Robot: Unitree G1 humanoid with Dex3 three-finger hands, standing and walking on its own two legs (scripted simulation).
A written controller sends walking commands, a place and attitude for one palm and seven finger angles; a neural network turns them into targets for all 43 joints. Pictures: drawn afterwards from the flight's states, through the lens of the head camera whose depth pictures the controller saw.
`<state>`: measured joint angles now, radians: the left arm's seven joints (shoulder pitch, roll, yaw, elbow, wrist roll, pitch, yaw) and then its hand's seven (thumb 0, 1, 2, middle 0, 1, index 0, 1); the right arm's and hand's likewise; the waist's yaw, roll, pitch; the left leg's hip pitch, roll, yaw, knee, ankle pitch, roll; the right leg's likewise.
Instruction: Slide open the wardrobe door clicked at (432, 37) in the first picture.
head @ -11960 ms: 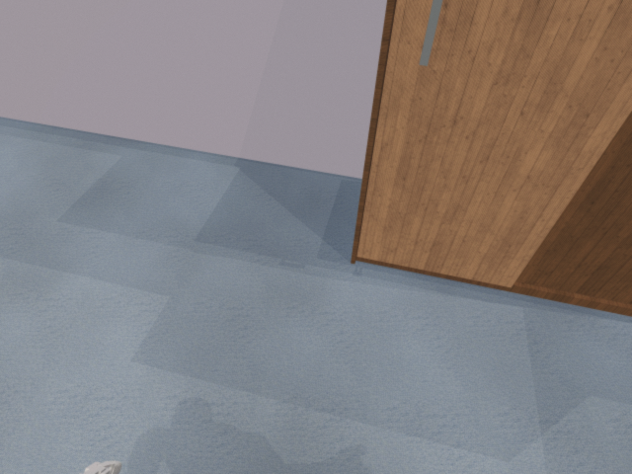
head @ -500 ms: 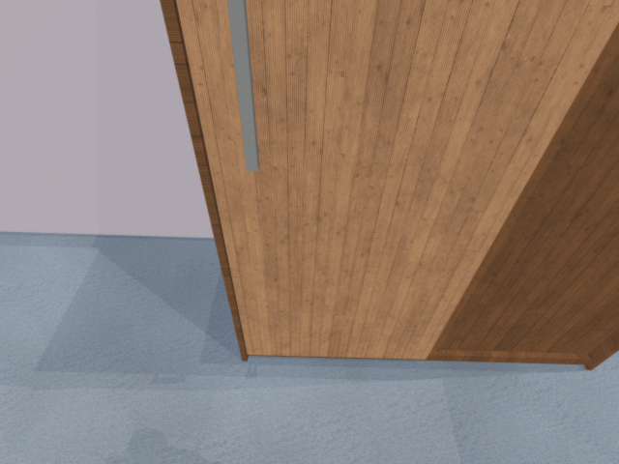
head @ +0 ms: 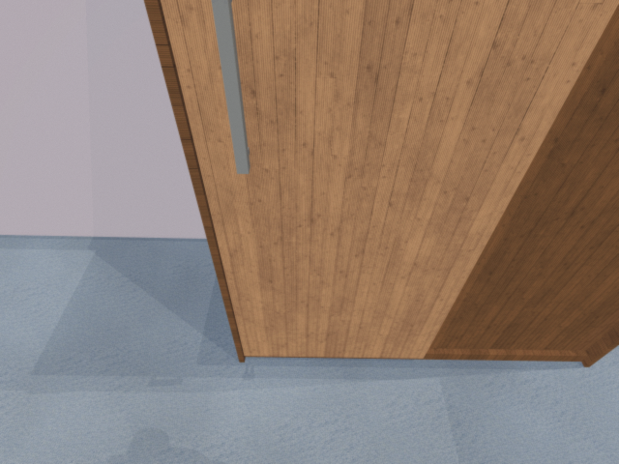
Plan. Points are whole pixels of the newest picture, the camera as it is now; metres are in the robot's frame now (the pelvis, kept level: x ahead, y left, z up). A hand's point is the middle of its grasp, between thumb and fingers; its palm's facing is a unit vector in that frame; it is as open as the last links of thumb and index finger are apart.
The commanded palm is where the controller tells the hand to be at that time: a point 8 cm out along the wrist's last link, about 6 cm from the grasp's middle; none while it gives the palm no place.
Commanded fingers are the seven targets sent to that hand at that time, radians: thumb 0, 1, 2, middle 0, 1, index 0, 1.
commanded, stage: look again from close up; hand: left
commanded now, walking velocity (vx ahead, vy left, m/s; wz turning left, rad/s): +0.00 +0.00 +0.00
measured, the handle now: (236, 92) +0.57 +0.15 +0.21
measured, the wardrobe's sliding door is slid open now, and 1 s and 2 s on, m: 0.00 0.00 0.00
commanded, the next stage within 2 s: none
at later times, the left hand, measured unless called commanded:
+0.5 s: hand out of the picture +0.01 +0.17 -0.18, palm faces +0.02 -0.98 -0.20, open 7.4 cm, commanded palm none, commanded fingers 0.00 0.90 0.90 -0.20 -0.30 -0.20 -0.30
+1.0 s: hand out of the picture +0.03 +0.18 -0.18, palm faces +0.00 -0.98 -0.21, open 7.4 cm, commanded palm none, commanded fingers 0.00 0.90 0.90 -0.20 -0.30 -0.20 -0.30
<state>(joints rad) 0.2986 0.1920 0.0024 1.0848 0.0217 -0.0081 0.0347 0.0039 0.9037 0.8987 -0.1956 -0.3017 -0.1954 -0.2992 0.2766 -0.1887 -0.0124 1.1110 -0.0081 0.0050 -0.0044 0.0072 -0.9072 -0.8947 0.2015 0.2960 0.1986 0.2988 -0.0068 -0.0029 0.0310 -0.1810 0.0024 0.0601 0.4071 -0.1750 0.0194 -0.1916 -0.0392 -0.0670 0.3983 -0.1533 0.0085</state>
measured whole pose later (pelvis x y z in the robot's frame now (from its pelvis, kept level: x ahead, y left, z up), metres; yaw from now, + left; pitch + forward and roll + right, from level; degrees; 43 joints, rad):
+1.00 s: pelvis +0.02 +0.00 +0.00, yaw -1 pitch -2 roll +0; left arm 0.29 0.17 0.00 1.10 0.02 -0.01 0.04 0.00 0.90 0.90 -0.20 -0.30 -0.20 -0.30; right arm 0.27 -0.17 -0.01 1.13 -0.01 -0.01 -0.01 0.01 -0.91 -0.89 0.20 0.30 0.20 0.30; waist 0.00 -0.01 0.03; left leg -0.15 0.01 0.07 0.40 -0.21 0.02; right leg -0.17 -0.03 -0.05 0.39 -0.18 0.01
